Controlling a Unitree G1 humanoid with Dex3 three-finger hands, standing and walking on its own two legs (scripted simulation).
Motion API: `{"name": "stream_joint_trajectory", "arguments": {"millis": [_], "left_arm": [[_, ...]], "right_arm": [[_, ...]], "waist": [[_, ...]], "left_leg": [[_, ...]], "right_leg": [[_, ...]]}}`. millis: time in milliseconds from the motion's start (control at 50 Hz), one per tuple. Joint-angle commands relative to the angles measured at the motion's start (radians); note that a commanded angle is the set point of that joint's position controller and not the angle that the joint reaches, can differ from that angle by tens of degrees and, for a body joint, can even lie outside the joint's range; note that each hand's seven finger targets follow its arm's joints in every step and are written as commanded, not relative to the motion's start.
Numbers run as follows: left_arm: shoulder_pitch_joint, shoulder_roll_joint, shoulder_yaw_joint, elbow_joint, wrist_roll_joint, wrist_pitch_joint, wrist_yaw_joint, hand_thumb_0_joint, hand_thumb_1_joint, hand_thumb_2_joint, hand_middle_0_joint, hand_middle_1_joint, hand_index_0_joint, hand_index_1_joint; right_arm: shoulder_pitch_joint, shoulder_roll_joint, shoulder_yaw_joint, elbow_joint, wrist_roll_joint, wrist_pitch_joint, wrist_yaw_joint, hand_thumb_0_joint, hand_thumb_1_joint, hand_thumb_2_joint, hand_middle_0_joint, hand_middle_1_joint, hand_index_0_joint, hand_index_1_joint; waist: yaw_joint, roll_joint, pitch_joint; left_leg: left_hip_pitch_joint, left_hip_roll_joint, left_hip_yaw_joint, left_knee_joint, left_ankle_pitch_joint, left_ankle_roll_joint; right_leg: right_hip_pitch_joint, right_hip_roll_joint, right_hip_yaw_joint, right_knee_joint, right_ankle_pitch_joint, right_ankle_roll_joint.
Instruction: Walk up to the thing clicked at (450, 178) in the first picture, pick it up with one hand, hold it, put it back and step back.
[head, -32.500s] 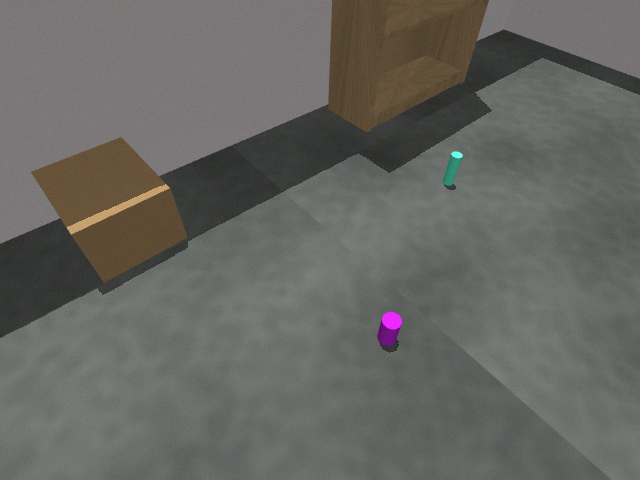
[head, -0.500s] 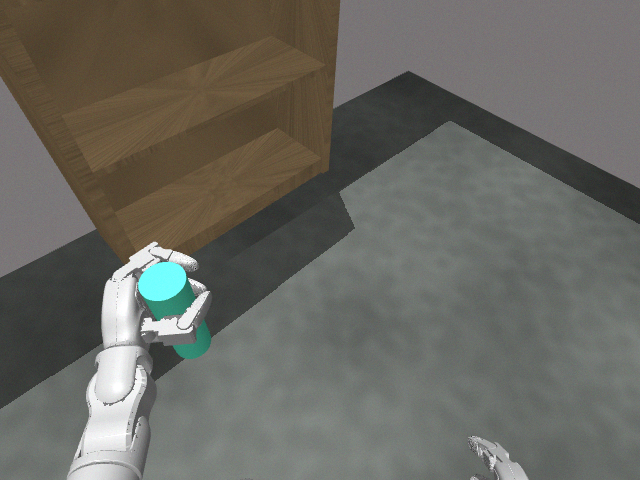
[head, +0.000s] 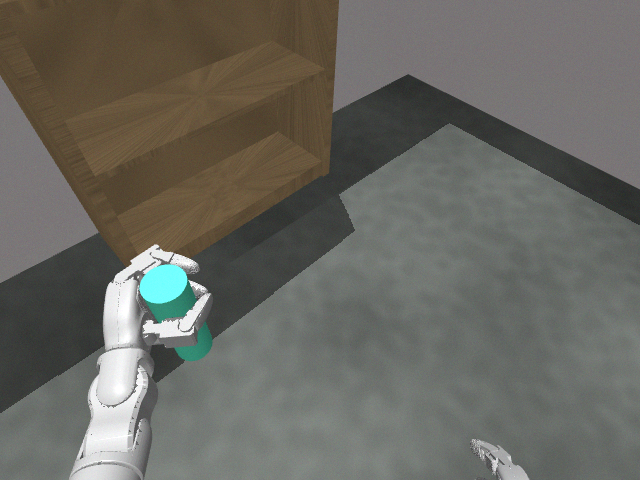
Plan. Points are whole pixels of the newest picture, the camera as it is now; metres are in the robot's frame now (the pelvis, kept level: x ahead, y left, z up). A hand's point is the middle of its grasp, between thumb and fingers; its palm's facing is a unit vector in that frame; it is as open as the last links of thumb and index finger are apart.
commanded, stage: hold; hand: left
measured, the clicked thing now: (181, 317) +0.33 +0.18 +0.01
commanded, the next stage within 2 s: crouch in 1.52 s
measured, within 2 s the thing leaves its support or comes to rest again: neither
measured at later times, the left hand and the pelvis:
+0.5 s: hand (177, 302) +0.33 +0.17 +0.06, palm faces +0.14 -0.99 -0.01, open 7.1 cm; pelvis +0.00 +0.00 +0.00, yaw +0 degrees
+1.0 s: hand (174, 304) +0.33 +0.17 +0.05, palm faces +0.14 -0.99 -0.02, open 7.1 cm; pelvis +0.00 +0.00 +0.00, yaw +0 degrees
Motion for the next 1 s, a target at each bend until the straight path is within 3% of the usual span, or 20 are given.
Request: {"name": "stream_joint_trajectory", "arguments": {"millis": [0,60,100,180,220,300,340,360,400,480,560,600,620,660,700,760,800,860,920,980], "left_arm": [[-0.354,0.162,0.067,-0.315,-0.016,-0.105,0.004,0.0,0.479,1.246,-1.293,-1.379,-1.301,-1.379],[-0.295,0.117,0.043,-0.258,-0.016,-0.09,0.005,0.0,0.486,1.241,-1.292,-1.378,-1.301,-1.375],[-0.36,0.158,0.08,-0.283,-0.021,-0.098,0.007,0.0,0.484,1.255,-1.292,-1.384,-1.299,-1.385],[-0.296,0.113,0.034,-0.226,-0.011,-0.089,-0.006,0.0,0.48,1.24,-1.294,-1.382,-1.303,-1.379],[-0.345,0.147,0.064,-0.293,-0.021,-0.101,-0.001,0.0,0.482,1.239,-1.281,-1.372,-1.29,-1.37],[-0.306,0.117,0.04,-0.228,-0.014,-0.095,-0.002,0.0,0.471,1.239,-1.306,-1.386,-1.314,-1.385],[-0.412,0.168,0.063,-0.359,-0.014,-0.113,0.006,0.0,0.476,1.246,-1.303,-1.39,-1.312,-1.388],[-0.358,0.128,0.027,-0.286,-0.006,-0.101,0.005,0.0,0.467,1.243,-1.313,-1.391,-1.32,-1.391],[-0.333,0.14,0.052,-0.284,-0.009,-0.099,0.009,0.0,0.463,1.244,-1.302,-1.383,-1.308,-1.385],[-0.387,0.143,0.042,-0.312,-0.008,-0.107,0.008,0.0,0.467,1.235,-1.295,-1.373,-1.301,-1.374],[-0.315,0.13,0.046,-0.215,-0.006,-0.093,0.006,0.0,0.492,1.241,-1.298,-1.383,-1.307,-1.38],[-0.423,0.161,0.064,-0.352,-0.016,-0.112,0.008,0.0,0.487,1.244,-1.307,-1.385,-1.316,-1.383],[-0.34,0.151,0.072,-0.253,-0.012,-0.102,0.007,0.0,0.469,1.243,-1.315,-1.394,-1.325,-1.39],[-0.322,0.118,0.038,-0.232,-0.013,-0.1,0.0,0.0,0.472,1.25,-1.293,-1.387,-1.304,-1.384],[-0.309,0.128,0.061,-0.206,-0.011,-0.106,0.004,0.0,0.471,1.244,-1.293,-1.391,-1.306,-1.386],[-0.39,0.172,0.066,-0.334,-0.009,-0.129,0.002,0.0,0.457,1.239,-1.295,-1.388,-1.308,-1.383],[-0.321,0.126,0.039,-0.268,-0.013,-0.118,-0.003,0.0,0.457,1.235,-1.288,-1.385,-1.302,-1.379],[-0.344,0.144,0.062,-0.272,-0.018,-0.125,0.001,0.0,0.438,1.236,-1.286,-1.381,-1.295,-1.38],[-0.33,0.126,0.028,-0.27,-0.01,-0.121,-0.003,0.0,0.433,1.242,-1.284,-1.384,-1.295,-1.383],[-0.334,0.129,0.04,-0.261,-0.015,-0.117,0.0,0.0,0.438,1.227,-1.279,-1.373,-1.29,-1.37]], "right_arm": [[-0.046,-0.128,-0.041,-0.128,0.0,-0.041,-0.011,0.0,-0.898,-0.901,0.2,0.3,0.2,0.3],[-0.045,-0.115,-0.034,-0.126,-0.002,-0.04,-0.01,0.0,-0.899,-0.901,0.2,0.3,0.2,0.3],[-0.05,-0.127,-0.042,-0.118,0.0,-0.044,-0.013,0.0,-0.899,-0.902,0.2,0.3,0.2,0.3],[-0.047,-0.123,-0.042,-0.121,-0.002,-0.04,-0.013,0.0,-0.9,-0.902,0.2,0.3,0.2,0.3],[-0.042,-0.129,-0.047,-0.121,0.001,-0.045,-0.009,0.0,-0.898,-0.901,0.2,0.3,0.2,0.3],[-0.049,-0.128,-0.044,-0.128,0.001,-0.045,-0.008,0.0,-0.902,-0.902,0.2,0.3,0.2,0.3],[-0.042,-0.129,-0.047,-0.124,-0.001,-0.049,-0.01,0.0,-0.902,-0.902,0.2,0.3,0.2,0.3],[-0.049,-0.124,-0.041,-0.127,0.0,-0.048,-0.008,0.0,-0.904,-0.903,0.2,0.3,0.2,0.3],[-0.044,-0.123,-0.042,-0.121,-0.002,-0.047,-0.009,0.0,-0.902,-0.903,0.2,0.3,0.2,0.3],[-0.042,-0.126,-0.045,-0.119,-0.003,-0.049,-0.013,0.0,-0.9,-0.902,0.2,0.3,0.2,0.3],[-0.047,-0.128,-0.046,-0.119,0.001,-0.048,-0.009,0.0,-0.901,-0.902,0.2,0.3,0.2,0.3],[-0.053,-0.121,-0.044,-0.126,0.0,-0.052,-0.008,0.0,-0.9,-0.902,0.2,0.3,0.2,0.3],[-0.05,-0.121,-0.044,-0.12,0.001,-0.051,-0.008,0.0,-0.903,-0.902,0.2,0.3,0.2,0.3],[-0.04,-0.129,-0.048,-0.119,-0.002,-0.051,-0.004,0.0,-0.899,-0.902,0.2,0.3,0.2,0.3],[-0.04,-0.13,-0.051,-0.119,-0.003,-0.051,-0.002,0.0,-0.901,-0.902,0.2,0.3,0.2,0.3],[-0.027,-0.126,-0.049,-0.121,-0.003,-0.048,-0.001,0.0,-0.904,-0.902,0.2,0.3,0.2,0.3],[-0.035,-0.128,-0.047,-0.127,-0.001,-0.049,0.001,0.0,-0.901,-0.902,0.2,0.3,0.2,0.3],[-0.038,-0.133,-0.051,-0.129,0.0,-0.048,0.0,0.0,-0.904,-0.903,0.2,0.3,0.2,0.3],[-0.031,-0.13,-0.048,-0.122,-0.001,-0.049,0.0,0.0,-0.901,-0.903,0.2,0.3,0.2,0.3],[-0.033,-0.13,-0.048,-0.121,-0.002,-0.048,-0.002,0.0,-0.898,-0.901,0.2,0.3,0.2,0.3]], "waist": [[0.006,0.017,-0.287],[-0.001,-0.01,-0.268],[-0.002,-0.012,-0.264],[-0.007,-0.015,-0.254],[0.006,0.004,-0.294],[-0.007,-0.015,-0.254],[-0.002,0.041,-0.328],[-0.01,0.026,-0.263],[-0.002,0.011,-0.276],[-0.006,0.015,-0.29],[-0.003,-0.009,-0.239],[0.01,0.025,-0.299],[0.005,0.012,-0.264],[-0.005,0.007,-0.276],[0.002,-0.005,-0.282],[0.005,0.033,-0.349],[0.0,0.027,-0.28],[0.003,0.012,-0.305],[-0.013,0.023,-0.272],[-0.006,0.011,-0.291]], "left_leg": [[0.155,-0.043,0.015,-0.125,0.169,0.022],[0.141,-0.045,0.019,-0.122,0.172,0.025],[0.138,-0.045,0.021,-0.12,0.17,0.029],[0.144,-0.046,0.019,-0.122,0.177,0.028],[0.159,-0.044,0.018,-0.126,0.189,0.025],[0.15,-0.044,0.019,-0.131,0.165,0.026],[0.185,-0.045,0.018,-0.13,0.181,0.022],[0.168,-0.042,0.014,-0.14,0.156,0.02],[0.155,-0.042,0.013,-0.135,0.154,0.023],[0.17,-0.042,0.016,-0.132,0.167,0.023],[0.146,-0.04,0.014,-0.135,0.165,0.023],[0.155,-0.046,0.018,-0.133,0.161,0.023],[0.149,-0.045,0.018,-0.135,0.142,0.024],[0.15,-0.04,0.014,-0.131,0.166,0.023],[0.15,-0.038,0.011,-0.125,0.184,0.022],[0.176,-0.04,0.012,-0.113,0.233,0.021],[0.154,-0.038,0.011,-0.125,0.203,0.018],[0.155,-0.036,0.007,-0.12,0.202,0.02],[0.158,-0.036,0.007,-0.124,0.185,0.019],[0.158,-0.036,0.007,-0.122,0.183,0.021]], "right_leg": [[0.084,0.034,-0.012,-0.128,0.23,-0.017],[0.091,0.033,-0.01,-0.135,0.24,-0.012],[0.084,0.028,-0.005,-0.138,0.247,-0.008],[0.078,0.029,-0.008,-0.137,0.248,-0.01],[0.095,0.03,-0.011,-0.13,0.255,-0.015],[0.081,0.032,-0.01,-0.139,0.232,-0.013],[0.095,0.03,-0.007,-0.132,0.247,-0.016],[0.069,0.034,-0.015,-0.135,0.217,-0.018],[0.08,0.034,-0.014,-0.138,0.214,-0.017],[0.084,0.031,-0.011,-0.136,0.231,-0.016],[0.067,0.034,-0.017,-0.139,0.224,-0.017],[0.1,0.028,-0.009,-0.142,0.224,-0.016],[0.079,0.03,-0.011,-0.143,0.203,-0.015],[0.072,0.035,-0.014,-0.131,0.227,-0.018],[0.08,0.036,-0.018,-0.122,0.239,-0.018],[0.107,0.034,-0.012,-0.111,0.286,-0.019],[0.079,0.039,-0.017,-0.113,0.253,-0.021],[0.084,0.038,-0.016,-0.112,0.251,-0.02],[0.056,0.039,-0.017,-0.113,0.238,-0.021],[0.071,0.037,-0.017,-0.116,0.237,-0.02]]}}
